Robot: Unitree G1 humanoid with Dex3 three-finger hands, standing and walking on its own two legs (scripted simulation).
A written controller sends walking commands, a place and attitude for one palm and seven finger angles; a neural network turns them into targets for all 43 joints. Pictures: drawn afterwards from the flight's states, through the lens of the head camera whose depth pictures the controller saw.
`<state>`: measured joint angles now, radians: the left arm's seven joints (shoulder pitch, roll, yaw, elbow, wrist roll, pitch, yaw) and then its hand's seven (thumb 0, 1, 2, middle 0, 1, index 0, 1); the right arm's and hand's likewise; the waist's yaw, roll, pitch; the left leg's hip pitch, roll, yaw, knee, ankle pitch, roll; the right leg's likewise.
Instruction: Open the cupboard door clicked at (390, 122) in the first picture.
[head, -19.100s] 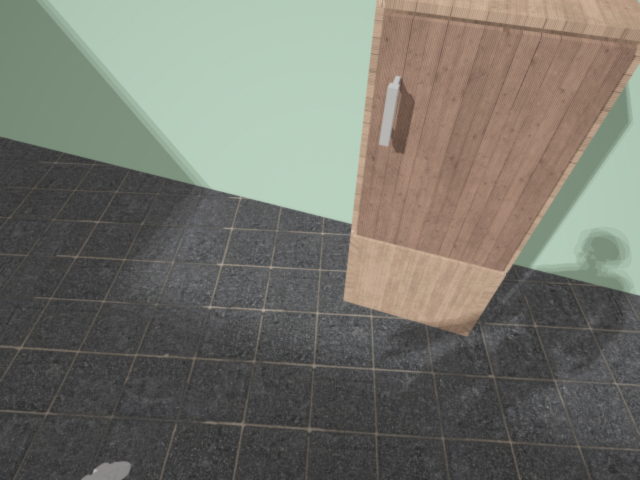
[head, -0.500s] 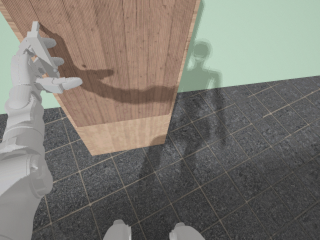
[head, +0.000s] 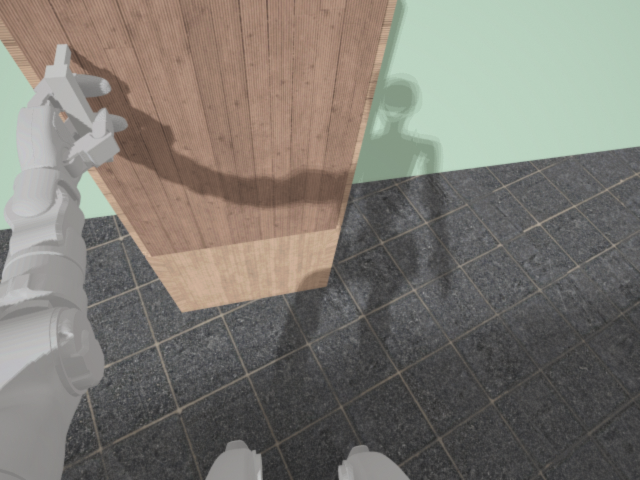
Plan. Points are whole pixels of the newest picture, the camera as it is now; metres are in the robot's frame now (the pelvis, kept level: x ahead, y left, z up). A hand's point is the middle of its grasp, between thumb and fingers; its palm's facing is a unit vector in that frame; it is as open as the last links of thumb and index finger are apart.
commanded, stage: pull the door open along its arc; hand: left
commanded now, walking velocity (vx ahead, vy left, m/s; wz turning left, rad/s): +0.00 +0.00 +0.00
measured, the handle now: (84, 107) +0.55 +0.25 +0.11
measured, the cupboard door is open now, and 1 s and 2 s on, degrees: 0 30 40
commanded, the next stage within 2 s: open thumb and fingers to let go in 1.18 s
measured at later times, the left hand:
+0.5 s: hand (118, 184) +0.44 +0.20 +0.10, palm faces +0.10 -0.99 +0.01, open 5.6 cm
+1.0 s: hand (191, 258) +0.34 +0.11 +0.10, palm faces +0.52 -0.85 +0.03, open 5.7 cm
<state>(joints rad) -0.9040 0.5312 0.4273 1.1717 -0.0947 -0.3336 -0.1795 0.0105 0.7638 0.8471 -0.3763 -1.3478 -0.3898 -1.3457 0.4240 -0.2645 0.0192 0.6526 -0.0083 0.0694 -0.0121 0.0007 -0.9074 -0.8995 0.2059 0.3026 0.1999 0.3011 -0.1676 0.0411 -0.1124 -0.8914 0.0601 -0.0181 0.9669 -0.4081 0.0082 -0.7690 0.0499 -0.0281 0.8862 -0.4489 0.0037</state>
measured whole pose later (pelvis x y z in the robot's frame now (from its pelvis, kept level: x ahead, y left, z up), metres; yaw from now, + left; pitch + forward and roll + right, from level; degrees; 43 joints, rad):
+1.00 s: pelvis +0.01 -0.02 +0.02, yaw +3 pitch +8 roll -1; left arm -0.12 -0.08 -0.02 0.23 0.01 -0.11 0.57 -0.01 0.73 0.78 -0.34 -1.35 -0.37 -1.34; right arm 0.22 -0.19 0.00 0.57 -0.05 0.07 0.02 0.01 -0.91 -0.90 0.20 0.30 0.20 0.30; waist -0.01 0.04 -0.13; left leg -0.59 0.03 -0.03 0.83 -0.38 -0.02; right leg -0.48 0.02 -0.04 0.81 -0.46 -0.02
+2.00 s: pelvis +0.00 -0.03 +0.02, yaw +4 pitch +5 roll +0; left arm 0.03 -0.10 -0.22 0.08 0.08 -0.06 0.63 0.00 -0.47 0.32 -0.26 -0.91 -0.27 -0.90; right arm 0.18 -0.18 0.00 0.60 -0.06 0.07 -0.01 0.01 -0.91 -0.90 0.20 0.30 0.20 0.30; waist 0.00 0.05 -0.10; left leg -0.57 0.02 -0.05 0.86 -0.38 -0.03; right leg -0.47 0.01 -0.06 0.86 -0.48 -0.03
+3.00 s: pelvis +0.01 -0.02 +0.02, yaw +3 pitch +6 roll +0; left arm 0.39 0.07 -0.15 -0.20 -0.07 -0.19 0.10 -0.01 -0.50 0.30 -0.19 -0.33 -0.20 -0.32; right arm 0.24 -0.20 0.03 0.46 -0.01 -0.01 0.00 0.01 -0.91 -0.90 0.20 0.30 0.20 0.30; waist 0.01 0.04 -0.09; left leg -0.55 0.02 -0.01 0.85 -0.40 -0.01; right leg -0.46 0.01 -0.02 0.85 -0.49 -0.02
